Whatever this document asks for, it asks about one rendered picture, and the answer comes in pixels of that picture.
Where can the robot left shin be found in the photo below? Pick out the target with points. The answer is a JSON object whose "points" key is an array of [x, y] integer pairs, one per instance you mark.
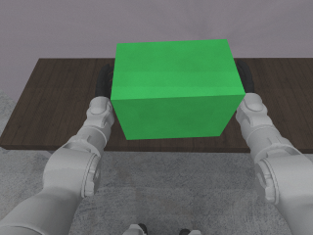
{"points": [[135, 226]]}

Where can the left robot foot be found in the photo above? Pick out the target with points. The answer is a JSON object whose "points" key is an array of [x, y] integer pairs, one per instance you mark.
{"points": [[143, 226]]}

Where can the robot right upper arm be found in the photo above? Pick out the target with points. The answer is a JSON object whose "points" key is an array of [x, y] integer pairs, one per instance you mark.
{"points": [[287, 183]]}

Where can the robot left hand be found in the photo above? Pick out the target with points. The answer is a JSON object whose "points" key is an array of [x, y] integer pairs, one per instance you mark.
{"points": [[103, 85]]}

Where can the robot left upper arm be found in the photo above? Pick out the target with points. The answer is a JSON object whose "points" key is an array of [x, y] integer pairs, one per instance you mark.
{"points": [[71, 176]]}

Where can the right robot forearm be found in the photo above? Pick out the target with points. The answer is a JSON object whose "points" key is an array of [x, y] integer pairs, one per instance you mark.
{"points": [[259, 132]]}

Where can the robot right hand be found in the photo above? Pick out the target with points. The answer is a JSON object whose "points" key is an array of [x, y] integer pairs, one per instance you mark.
{"points": [[245, 76]]}

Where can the table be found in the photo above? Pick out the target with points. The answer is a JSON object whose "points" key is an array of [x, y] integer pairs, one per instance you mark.
{"points": [[54, 103]]}

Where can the left robot forearm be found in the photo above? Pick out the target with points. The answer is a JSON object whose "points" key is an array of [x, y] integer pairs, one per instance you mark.
{"points": [[95, 132]]}

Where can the carton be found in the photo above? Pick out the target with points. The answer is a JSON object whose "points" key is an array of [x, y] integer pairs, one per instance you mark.
{"points": [[175, 89]]}

